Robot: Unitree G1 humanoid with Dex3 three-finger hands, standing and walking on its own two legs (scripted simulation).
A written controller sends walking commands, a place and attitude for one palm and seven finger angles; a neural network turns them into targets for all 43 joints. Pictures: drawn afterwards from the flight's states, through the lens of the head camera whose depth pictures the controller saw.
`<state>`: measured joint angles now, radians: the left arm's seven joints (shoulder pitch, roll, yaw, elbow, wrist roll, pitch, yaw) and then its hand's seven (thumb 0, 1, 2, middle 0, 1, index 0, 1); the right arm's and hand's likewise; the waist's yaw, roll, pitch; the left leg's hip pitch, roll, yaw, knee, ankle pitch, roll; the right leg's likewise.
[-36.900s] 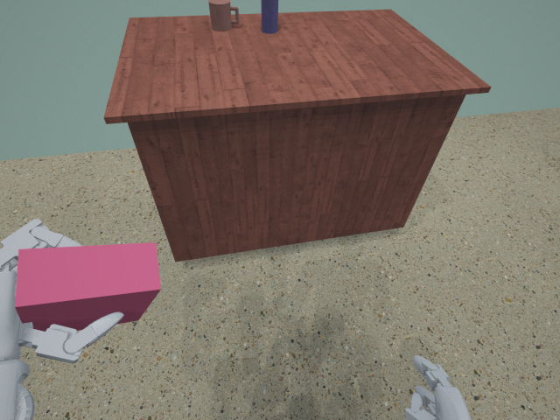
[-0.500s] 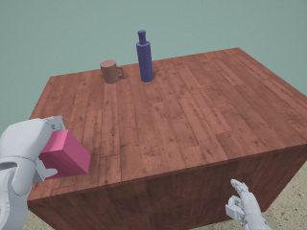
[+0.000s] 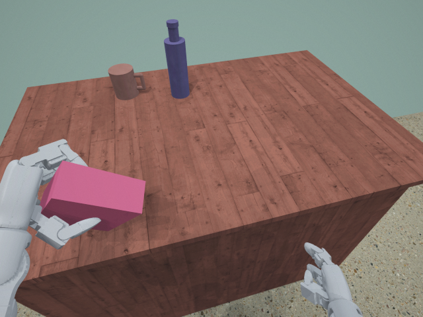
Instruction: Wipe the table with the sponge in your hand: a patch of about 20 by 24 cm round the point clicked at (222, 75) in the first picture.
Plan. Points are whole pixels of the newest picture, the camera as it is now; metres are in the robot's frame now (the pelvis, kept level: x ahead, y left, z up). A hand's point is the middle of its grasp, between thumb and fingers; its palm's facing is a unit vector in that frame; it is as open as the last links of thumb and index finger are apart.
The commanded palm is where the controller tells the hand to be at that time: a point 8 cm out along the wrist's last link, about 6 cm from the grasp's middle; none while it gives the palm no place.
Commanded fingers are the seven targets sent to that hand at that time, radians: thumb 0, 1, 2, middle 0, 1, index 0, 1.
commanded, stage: step back with the hand held close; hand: left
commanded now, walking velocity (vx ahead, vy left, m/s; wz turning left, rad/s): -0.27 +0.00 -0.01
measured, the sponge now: (101, 204) +0.24 +0.21 +0.15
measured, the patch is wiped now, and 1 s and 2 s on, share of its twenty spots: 0.90 0.90 0.90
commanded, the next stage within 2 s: stop stepping back and stand still in 1.50 s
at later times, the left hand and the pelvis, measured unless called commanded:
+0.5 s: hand (48, 207) +0.19 +0.24 +0.20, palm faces +0.36 -0.82 -0.46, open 9.5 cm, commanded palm +0.13 +0.29 +0.24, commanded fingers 0.00 0.10 1.30 -1.20 -1.60 -1.20 -1.60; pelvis -0.03 +0.01 -0.01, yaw +0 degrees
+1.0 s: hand (24, 245) +0.14 +0.24 +0.21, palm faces +0.38 -0.82 -0.43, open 9.5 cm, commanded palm +0.07 +0.30 +0.24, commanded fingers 0.00 0.10 1.30 -1.20 -1.60 -1.20 -1.60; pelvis -0.08 +0.01 -0.02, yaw +1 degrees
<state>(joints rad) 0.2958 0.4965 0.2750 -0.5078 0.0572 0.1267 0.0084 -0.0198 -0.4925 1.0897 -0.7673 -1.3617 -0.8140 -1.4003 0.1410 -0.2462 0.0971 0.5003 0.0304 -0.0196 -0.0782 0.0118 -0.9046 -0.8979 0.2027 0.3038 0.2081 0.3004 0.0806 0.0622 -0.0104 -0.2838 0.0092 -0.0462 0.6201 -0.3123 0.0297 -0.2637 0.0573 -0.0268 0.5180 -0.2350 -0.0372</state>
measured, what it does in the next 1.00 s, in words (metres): shifts its weight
